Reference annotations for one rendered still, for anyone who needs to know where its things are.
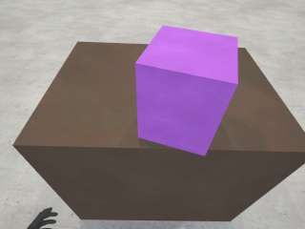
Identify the pedestal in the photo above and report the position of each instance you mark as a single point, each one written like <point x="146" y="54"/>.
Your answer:
<point x="82" y="139"/>

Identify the left robot hand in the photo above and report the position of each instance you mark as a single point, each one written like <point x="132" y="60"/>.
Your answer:
<point x="39" y="220"/>

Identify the carton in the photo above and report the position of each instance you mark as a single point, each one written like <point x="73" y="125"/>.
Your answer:
<point x="185" y="80"/>

